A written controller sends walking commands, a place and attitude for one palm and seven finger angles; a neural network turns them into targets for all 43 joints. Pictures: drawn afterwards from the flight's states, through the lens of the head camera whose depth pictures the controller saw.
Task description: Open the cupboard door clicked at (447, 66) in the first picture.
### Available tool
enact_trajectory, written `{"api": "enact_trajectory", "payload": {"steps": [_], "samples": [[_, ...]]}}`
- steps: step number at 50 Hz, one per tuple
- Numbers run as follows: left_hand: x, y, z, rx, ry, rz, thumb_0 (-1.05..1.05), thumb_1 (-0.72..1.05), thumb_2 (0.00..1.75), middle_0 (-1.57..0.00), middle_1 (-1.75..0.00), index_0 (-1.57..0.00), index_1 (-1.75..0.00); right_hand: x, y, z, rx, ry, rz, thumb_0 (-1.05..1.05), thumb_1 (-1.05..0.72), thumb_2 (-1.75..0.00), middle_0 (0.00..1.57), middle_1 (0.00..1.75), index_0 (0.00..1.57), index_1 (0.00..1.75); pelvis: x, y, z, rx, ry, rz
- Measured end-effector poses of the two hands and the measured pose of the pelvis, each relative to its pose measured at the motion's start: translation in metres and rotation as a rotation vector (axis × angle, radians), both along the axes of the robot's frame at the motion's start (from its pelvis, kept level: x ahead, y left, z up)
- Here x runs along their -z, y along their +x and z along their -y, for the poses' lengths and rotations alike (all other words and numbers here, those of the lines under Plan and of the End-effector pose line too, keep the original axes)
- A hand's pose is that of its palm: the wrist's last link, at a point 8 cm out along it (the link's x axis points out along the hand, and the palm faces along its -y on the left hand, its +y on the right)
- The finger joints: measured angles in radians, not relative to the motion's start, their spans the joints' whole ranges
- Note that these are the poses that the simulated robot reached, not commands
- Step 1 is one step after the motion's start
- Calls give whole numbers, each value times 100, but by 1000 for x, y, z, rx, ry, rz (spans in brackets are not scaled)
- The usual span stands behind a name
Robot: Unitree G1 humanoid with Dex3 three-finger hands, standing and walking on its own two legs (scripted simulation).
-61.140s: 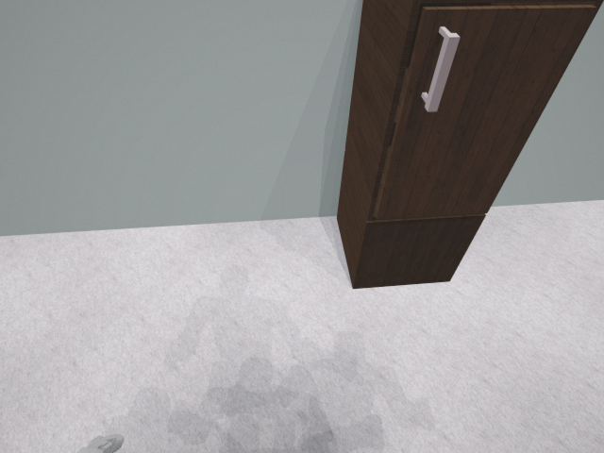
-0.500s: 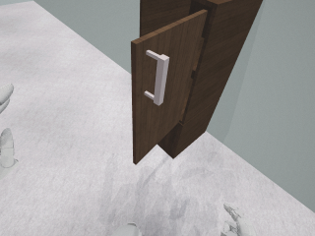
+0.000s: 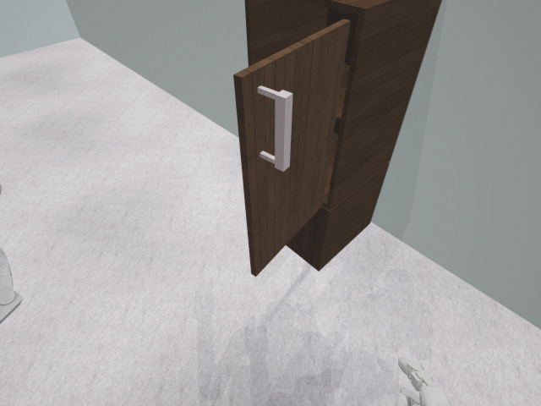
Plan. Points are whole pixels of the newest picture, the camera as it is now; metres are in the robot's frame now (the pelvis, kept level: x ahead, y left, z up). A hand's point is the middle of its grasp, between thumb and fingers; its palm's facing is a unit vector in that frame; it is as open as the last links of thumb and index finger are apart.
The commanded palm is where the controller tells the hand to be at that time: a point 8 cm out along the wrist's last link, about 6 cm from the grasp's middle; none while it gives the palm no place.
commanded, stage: stop stepping back and stand still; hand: left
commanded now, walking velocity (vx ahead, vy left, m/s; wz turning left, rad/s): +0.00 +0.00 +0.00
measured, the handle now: (273, 129) +0.56 +0.04 +0.14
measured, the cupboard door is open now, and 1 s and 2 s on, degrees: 98 98 98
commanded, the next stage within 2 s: let the arm hang, fingers relaxed in 0.78 s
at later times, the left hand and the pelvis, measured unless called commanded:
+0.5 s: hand out of the picture +0.15 +0.30 +0.16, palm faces +0.40 -0.76 -0.51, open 7.4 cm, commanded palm +0.10 +0.33 +0.18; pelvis -0.03 +0.03 +0.00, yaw +1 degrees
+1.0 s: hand (45, 384) +0.15 +0.31 +0.01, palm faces +0.18 -0.84 -0.50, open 7.4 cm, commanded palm none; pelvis -0.05 +0.04 -0.01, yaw +3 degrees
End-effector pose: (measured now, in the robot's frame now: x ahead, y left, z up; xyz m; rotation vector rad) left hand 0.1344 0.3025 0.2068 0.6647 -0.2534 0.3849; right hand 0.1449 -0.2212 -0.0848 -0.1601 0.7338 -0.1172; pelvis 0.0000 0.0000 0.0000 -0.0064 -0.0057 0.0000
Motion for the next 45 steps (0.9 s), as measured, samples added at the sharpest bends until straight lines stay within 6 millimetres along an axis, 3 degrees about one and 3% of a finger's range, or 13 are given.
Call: {"api": "enact_trajectory", "payload": {"steps": [4,9,14,20,26,31,34,41,44,45], "samples": [[28,-8,-19,-121,-134,-18,1,89,90,-21,-30,-21,-30,5,-5,0,-19,-40,-46,1,-90,-90,20,30,21,30,-2,-1,-7,-13,6,-2],[56,8,-22,-107,-268,-6,1,89,90,-20,-30,-21,-30,3,-2,-4,-37,-114,-51,1,-90,-90,20,30,21,30,3,-8,-20,-45,-4,19],[34,14,-11,34,-159,-5,2,89,90,-20,-30,-21,-30,-18,4,-18,-27,-94,41,2,-90,-90,20,30,21,30,1,-17,-23,-22,5,19],[4,-2,-17,89,-15,19,1,89,90,-21,-30,-21,-30,-23,2,-32,-30,-45,81,1,-90,-90,20,30,21,30,-2,-27,-27,-21,-10,12],[28,-26,-39,-30,-96,-63,1,89,90,-21,-30,-21,-30,-15,-14,-35,-31,-44,37,1,-90,-90,20,30,21,30,-3,-35,-33,-21,-16,10],[51,-36,-41,-78,-191,-88,1,89,90,-21,-30,-21,-30,-10,-30,-33,-51,-80,-11,1,-90,-90,20,30,21,30,-3,-42,-35,-32,-17,17],[48,-35,-36,-59,-196,-57,2,89,90,-21,-30,-21,-30,-10,-36,-33,-60,-95,-22,1,-90,-90,20,30,21,30,-3,-45,-35,-39,-15,23],[20,-31,-31,5,-97,16,2,89,90,-21,-30,-21,-30,-13,-36,-34,-44,-76,9,1,-90,-90,20,30,21,30,-4,-46,-34,-38,-18,23],[21,-29,-34,-1,-88,-5,1,89,90,-21,-30,-21,-30,-13,-34,-34,-33,-63,15,1,-90,-90,20,30,21,30,-4,-45,-35,-34,-20,17],[30,-26,-37,0,-85,-42,1,89,90,-21,-30,-21,-30,-9,-32,-33,-49,-53,13,1,-90,-90,20,30,21,30,-3,-45,-36,-43,-22,5]]}}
